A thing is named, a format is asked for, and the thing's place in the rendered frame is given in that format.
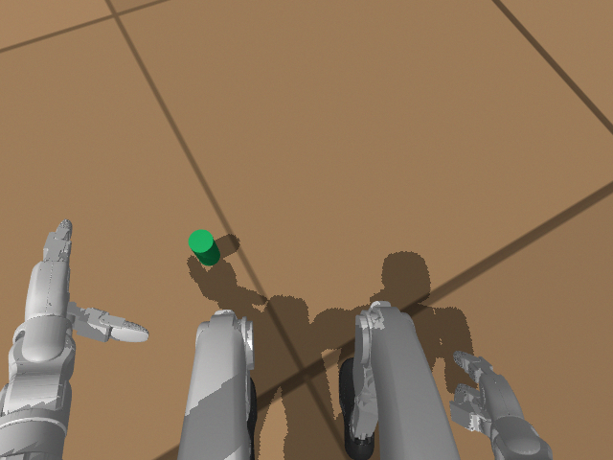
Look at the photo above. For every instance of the right robot foot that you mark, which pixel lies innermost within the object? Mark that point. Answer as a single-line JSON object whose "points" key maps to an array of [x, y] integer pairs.
{"points": [[357, 449]]}

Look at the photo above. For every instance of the left robot arm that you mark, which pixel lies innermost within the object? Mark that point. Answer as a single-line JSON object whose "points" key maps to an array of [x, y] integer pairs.
{"points": [[35, 404]]}

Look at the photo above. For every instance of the right robot hand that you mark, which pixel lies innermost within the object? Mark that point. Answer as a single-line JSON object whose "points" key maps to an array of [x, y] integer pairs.
{"points": [[476, 410]]}

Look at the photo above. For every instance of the right robot arm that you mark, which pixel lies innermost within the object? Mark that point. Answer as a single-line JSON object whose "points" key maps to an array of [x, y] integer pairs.
{"points": [[513, 438]]}

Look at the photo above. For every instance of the left robot hand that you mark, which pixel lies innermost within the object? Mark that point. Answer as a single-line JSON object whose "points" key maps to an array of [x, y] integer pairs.
{"points": [[48, 294]]}

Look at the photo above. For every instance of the can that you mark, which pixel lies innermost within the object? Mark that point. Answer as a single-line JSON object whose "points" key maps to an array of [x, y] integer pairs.
{"points": [[204, 247]]}

